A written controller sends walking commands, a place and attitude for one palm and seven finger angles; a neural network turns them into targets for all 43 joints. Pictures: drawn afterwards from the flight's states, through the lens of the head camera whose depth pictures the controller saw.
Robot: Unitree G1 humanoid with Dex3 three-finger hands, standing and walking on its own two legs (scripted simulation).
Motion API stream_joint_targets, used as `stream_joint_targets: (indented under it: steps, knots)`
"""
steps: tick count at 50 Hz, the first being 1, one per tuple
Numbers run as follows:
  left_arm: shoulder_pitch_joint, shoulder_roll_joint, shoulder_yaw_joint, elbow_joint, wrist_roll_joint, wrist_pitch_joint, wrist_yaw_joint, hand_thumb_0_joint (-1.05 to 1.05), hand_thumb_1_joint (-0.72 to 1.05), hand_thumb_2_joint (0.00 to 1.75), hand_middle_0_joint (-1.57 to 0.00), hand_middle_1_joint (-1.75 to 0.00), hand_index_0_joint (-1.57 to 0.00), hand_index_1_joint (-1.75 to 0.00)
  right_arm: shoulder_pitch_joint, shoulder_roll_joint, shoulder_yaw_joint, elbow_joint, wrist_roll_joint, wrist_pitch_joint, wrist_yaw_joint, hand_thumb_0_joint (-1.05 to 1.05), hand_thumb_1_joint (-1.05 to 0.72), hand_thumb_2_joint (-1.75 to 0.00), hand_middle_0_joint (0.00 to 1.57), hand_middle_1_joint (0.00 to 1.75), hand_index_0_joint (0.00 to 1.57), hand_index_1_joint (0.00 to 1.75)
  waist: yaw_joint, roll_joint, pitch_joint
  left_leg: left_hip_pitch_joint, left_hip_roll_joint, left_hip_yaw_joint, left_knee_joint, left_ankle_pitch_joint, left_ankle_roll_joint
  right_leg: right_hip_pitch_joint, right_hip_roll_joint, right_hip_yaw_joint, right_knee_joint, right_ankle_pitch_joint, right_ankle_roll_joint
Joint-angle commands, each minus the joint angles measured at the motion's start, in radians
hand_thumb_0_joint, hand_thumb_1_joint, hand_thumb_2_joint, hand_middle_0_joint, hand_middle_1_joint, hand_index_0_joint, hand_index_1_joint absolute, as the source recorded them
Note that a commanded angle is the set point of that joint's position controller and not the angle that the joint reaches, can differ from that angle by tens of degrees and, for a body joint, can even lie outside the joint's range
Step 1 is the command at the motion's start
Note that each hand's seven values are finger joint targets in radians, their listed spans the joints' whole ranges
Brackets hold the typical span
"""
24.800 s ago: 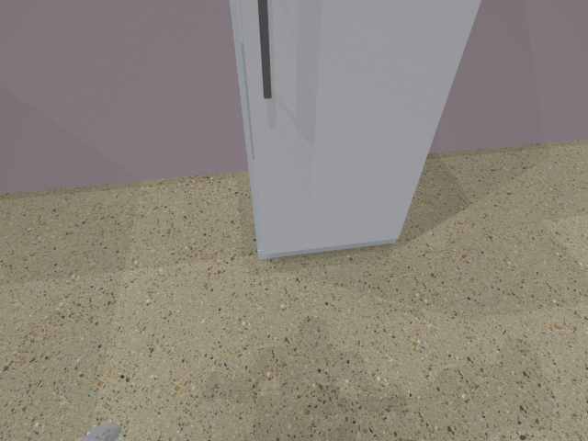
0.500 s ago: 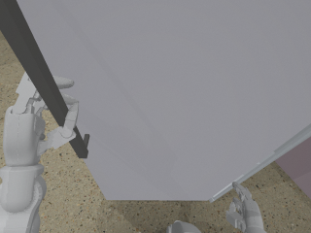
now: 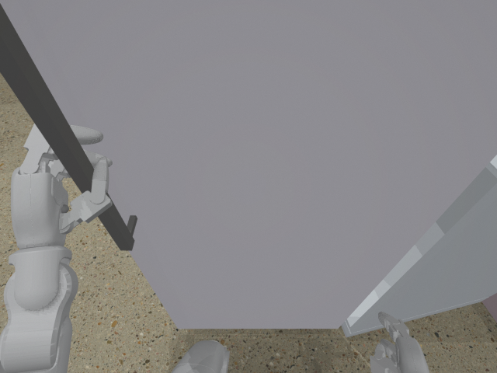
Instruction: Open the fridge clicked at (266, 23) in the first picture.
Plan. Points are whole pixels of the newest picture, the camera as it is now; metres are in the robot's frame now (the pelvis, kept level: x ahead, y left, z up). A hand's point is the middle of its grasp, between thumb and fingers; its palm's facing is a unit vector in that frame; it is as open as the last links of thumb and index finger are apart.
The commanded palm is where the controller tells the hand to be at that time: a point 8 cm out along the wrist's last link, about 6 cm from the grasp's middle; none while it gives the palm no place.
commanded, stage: stop walking and hold the door back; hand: left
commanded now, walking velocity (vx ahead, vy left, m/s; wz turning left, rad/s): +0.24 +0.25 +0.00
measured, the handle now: (82, 151) +0.31 +0.22 +0.22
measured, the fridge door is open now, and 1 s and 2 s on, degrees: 77 67 68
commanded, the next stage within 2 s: loosen the grip on the handle in 0.70 s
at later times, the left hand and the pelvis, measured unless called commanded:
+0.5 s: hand (108, 159) +0.32 +0.20 +0.21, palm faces +0.23 -0.96 -0.16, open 5.7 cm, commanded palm +0.30 +0.24 +0.18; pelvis -0.10 +0.01 +0.01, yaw +4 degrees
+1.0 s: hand (109, 133) +0.37 +0.22 +0.21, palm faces +0.22 -0.97 -0.11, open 7.3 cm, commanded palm +0.30 +0.25 +0.19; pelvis -0.08 +0.03 +0.00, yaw +2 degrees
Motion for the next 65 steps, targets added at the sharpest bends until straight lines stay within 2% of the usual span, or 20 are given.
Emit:
stream_joint_targets:
  steps: [1,8,11,14,16,20,26,29,30,35,39,40,41,42,45,48,54,59,60,65]
  knots:
    - [-0.456,0.233,0.106,0.042,-0.008,-0.050,0.046,0.00,0.90,0.90,-0.45,-1.40,-0.45,-1.40,-0.079,-0.069,-0.008,-0.157,-0.003,-0.029,-0.024,0.00,-0.90,-0.90,0.20,0.30,0.20,0.30,0.001,-0.112,-0.266,0.118,0.027,0.019,-0.215,0.046,0.029,0.138,-0.280,0.198,-0.180,0.343,-0.101]
    - [-0.810,0.176,-0.054,0.237,0.006,-0.056,0.036,0.00,0.90,0.90,-0.45,-1.40,-0.45,-1.40,-0.033,-0.108,-0.010,-0.145,0.002,-0.017,-0.012,0.00,-0.90,-0.90,0.20,0.30,0.20,0.30,0.003,-0.147,-0.282,0.395,0.001,0.103,-0.835,0.088,0.082,0.076,-0.230,0.219,-0.224,-0.133,-0.071]
    - [-1.025,0.099,-0.146,0.300,0.007,-0.075,0.026,0.00,0.90,0.90,-0.45,-1.40,-0.45,-1.40,-0.051,-0.164,-0.017,-0.157,0.007,-0.012,-0.009,0.00,-0.90,-0.90,0.20,0.30,0.20,0.30,-0.002,0.376,-0.222,0.495,0.325,-0.295,-1.051,-0.097,0.218,-0.218,0.048,-0.048,0.204,-0.273,0.025]
    - [-1.239,0.155,-0.139,0.468,0.032,-0.054,0.025,0.00,0.90,0.90,-0.45,-1.40,-0.45,-1.40,-0.033,-0.125,-0.004,-0.116,0.032,-0.018,-0.007,0.00,-0.90,-0.90,0.20,0.30,0.20,0.30,-0.034,0.185,-0.206,0.458,0.396,-0.401,-1.037,-0.031,0.283,-0.297,0.027,0.064,0.472,-0.203,0.008]
    - [-1.237,0.148,-0.136,0.599,0.022,-0.031,0.009,0.00,0.90,0.90,-0.45,-1.40,-0.45,-1.40,-0.013,-0.137,-0.010,-0.100,0.040,-0.014,-0.008,0.00,-0.90,-0.90,0.20,0.30,0.20,0.30,-0.015,0.061,-0.216,0.498,0.362,-0.282,-0.966,0.095,0.268,-0.290,0.023,0.050,0.416,-0.165,0.014]
    - [-1.361,0.005,-0.263,0.737,-0.002,-0.003,-0.032,0.00,0.90,0.90,-0.45,-1.40,-0.45,-1.40,0.015,-0.129,0.009,-0.079,0.043,-0.022,-0.008,0.00,-0.90,-0.90,0.20,0.30,0.20,0.30,-0.030,0.180,-0.248,0.499,0.319,-0.197,-0.978,0.051,0.232,-0.222,0.038,0.005,0.336,-0.142,0.009]
    - [-1.363,0.156,-0.135,0.849,-0.010,-0.020,-0.027,0.00,0.90,0.90,-0.45,-1.40,-0.45,-1.40,0.022,-0.131,0.018,-0.055,0.028,-0.031,-0.018,0.00,-0.90,-0.90,0.20,0.30,0.20,0.30,-0.001,0.069,-0.333,0.385,0.286,-0.149,-0.820,0.160,0.184,0.103,0.058,-0.003,-0.048,-0.122,-0.002]
    - [-1.351,0.248,-0.062,0.863,0.005,-0.029,-0.026,0.00,0.90,0.90,-0.45,-1.40,-0.45,-1.40,0.003,-0.113,0.004,-0.079,0.029,-0.022,-0.019,0.00,-0.90,-0.90,0.20,0.30,0.20,0.30,0.009,-0.256,-0.298,-0.025,0.066,0.063,-0.373,-0.028,0.053,0.354,-0.295,0.513,-0.237,-0.080,-0.185]
    - [-1.299,0.262,-0.039,0.913,-0.001,-0.026,-0.024,0.00,0.90,0.90,-0.45,-1.40,-0.45,-1.40,-0.003,-0.130,-0.006,-0.070,0.025,-0.023,-0.020,0.00,-0.90,-0.90,0.20,0.30,0.20,0.30,0.026,-0.159,-0.265,-0.095,0.065,0.020,-0.231,-0.089,0.045,0.373,-0.374,0.528,-0.235,0.081,-0.230]
    - [-1.269,0.275,0.007,0.810,-0.006,-0.036,-0.023,0.00,0.90,0.90,-0.45,-1.40,-0.45,-1.40,0.002,-0.124,0.002,-0.058,0.027,-0.045,-0.031,0.00,-0.90,-0.90,0.20,0.30,0.20,0.30,0.005,-0.216,-0.287,0.121,0.094,0.058,-0.469,0.025,0.047,0.270,-0.223,0.178,-0.107,0.340,-0.145]
    - [-1.157,0.239,0.001,0.672,-0.009,-0.058,-0.026,0.00,0.90,0.90,-0.45,-1.40,-0.45,-1.40,0.013,-0.145,-0.019,-0.072,0.015,-0.040,-0.025,0.00,-0.90,-0.90,0.20,0.30,0.20,0.30,-0.020,-0.072,-0.336,0.462,0.084,0.112,-0.812,0.413,0.040,0.126,-0.119,0.075,0.025,0.312,-0.047]
    - [-1.797,0.803,0.323,0.705,0.095,-0.072,0.015,0.00,0.90,0.90,-0.45,-1.40,-0.45,-1.40,0.078,-0.113,0.019,-0.133,0.043,-0.050,-0.019,0.00,-0.90,-0.90,0.20,0.30,0.20,0.30,0.042,0.174,-0.255,0.439,0.144,0.046,-0.904,0.166,0.056,0.030,0.001,0.055,0.081,-0.280,0.030]
    - [-1.658,0.424,0.079,0.932,0.135,-0.003,-0.062,0.00,0.78,0.84,-0.45,-1.40,-0.45,-1.40,0.101,-0.139,-0.062,-0.054,-0.020,-0.113,0.008,0.00,-0.90,-0.90,0.20,0.30,0.20,0.30,-0.060,-0.037,-0.462,0.416,0.081,0.009,-0.798,0.292,0.059,-0.068,0.034,0.055,0.037,0.094,-0.055]
    - [-1.468,0.217,-0.014,0.993,0.075,0.010,-0.047,0.00,0.66,0.78,-0.45,-1.40,-0.45,-1.40,0.161,-0.135,-0.047,-0.049,0.015,-0.110,0.021,0.00,-0.90,-0.90,0.20,0.30,0.20,0.30,-0.085,-0.219,-0.363,0.416,0.094,0.040,-0.776,0.313,0.082,-0.030,0.064,0.011,-0.014,0.107,-0.027]
    - [-1.354,0.278,0.081,0.955,0.031,0.027,-0.037,0.00,0.30,0.61,-0.45,-1.40,-0.45,-1.40,0.130,-0.182,-0.060,-0.070,0.021,-0.099,0.039,0.00,-0.90,-0.90,0.20,0.30,0.20,0.30,-0.009,0.058,-0.370,0.463,0.081,0.002,-0.835,0.229,0.045,-0.069,0.079,0.009,-0.015,0.019,-0.048]
    - [-1.321,0.098,-0.088,0.866,0.063,0.029,-0.005,0.00,-0.07,0.43,-0.45,-1.40,-0.45,-1.40,0.114,-0.156,-0.048,-0.079,0.014,-0.105,0.081,0.00,-0.90,-0.90,0.20,0.30,0.20,0.30,-0.023,0.262,-0.286,0.493,0.090,-0.008,-0.817,0.273,0.024,-0.143,0.075,0.013,-0.024,0.032,-0.056]
    - [-1.144,0.098,-0.053,0.639,0.049,0.021,0.033,0.00,-0.55,0.20,-0.40,-1.33,-0.40,-1.33,0.110,-0.165,-0.060,-0.106,0.004,-0.079,0.092,0.00,-0.90,-0.90,0.20,0.30,0.20,0.30,-0.038,-0.027,-0.442,0.535,0.109,0.023,-0.767,0.509,0.058,-0.036,0.095,0.017,-0.045,0.137,-0.033]
    - [-1.103,0.105,-0.049,0.541,0.046,0.071,0.030,0.00,-0.55,0.20,-0.33,-1.25,-0.33,-1.25,0.096,-0.156,-0.052,-0.095,0.005,-0.056,0.081,0.00,-0.90,-0.90,0.20,0.30,0.20,0.30,-0.033,0.043,-0.420,0.561,0.113,0.025,-0.780,0.557,0.044,-0.037,0.102,0.014,-0.062,0.147,-0.027]
    - [-1.279,0.288,0.051,0.629,0.071,0.082,0.048,0.00,-0.55,0.20,-0.32,-1.23,-0.32,-1.23,0.109,-0.178,-0.042,-0.055,-0.002,-0.045,0.061,0.00,-0.90,-0.90,0.20,0.30,0.20,0.30,-0.065,0.047,-0.355,0.512,0.106,0.026,-0.781,0.471,0.049,-0.070,0.099,0.021,-0.073,0.121,-0.025]
    - [-1.316,0.177,-0.028,0.658,0.059,0.070,0.036,0.00,-0.55,0.20,-0.25,-1.15,-0.25,-1.15,0.125,-0.158,-0.042,-0.040,-0.007,-0.037,0.047,0.00,-0.90,-0.90,0.20,0.30,0.20,0.30,-0.074,0.094,-0.393,0.535,0.086,0.030,-0.782,0.426,0.053,-0.057,0.101,0.018,-0.086,0.105,-0.031]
